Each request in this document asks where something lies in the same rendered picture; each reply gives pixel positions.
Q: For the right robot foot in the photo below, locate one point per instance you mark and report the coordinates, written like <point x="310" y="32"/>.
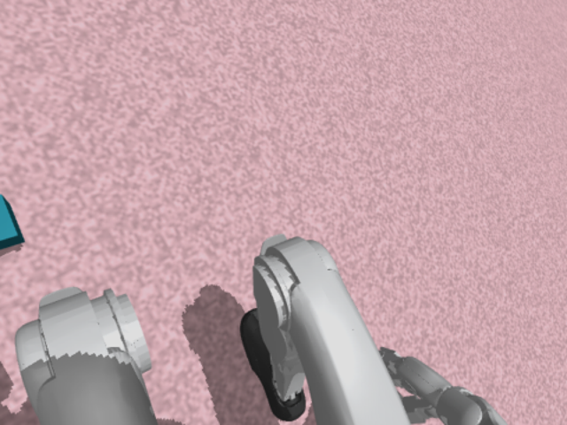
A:
<point x="259" y="359"/>

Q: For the right robot arm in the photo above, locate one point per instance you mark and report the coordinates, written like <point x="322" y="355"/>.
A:
<point x="458" y="406"/>

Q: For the right robot hand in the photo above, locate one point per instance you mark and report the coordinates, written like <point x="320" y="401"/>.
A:
<point x="418" y="379"/>

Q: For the carton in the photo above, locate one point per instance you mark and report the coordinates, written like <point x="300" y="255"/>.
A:
<point x="10" y="233"/>

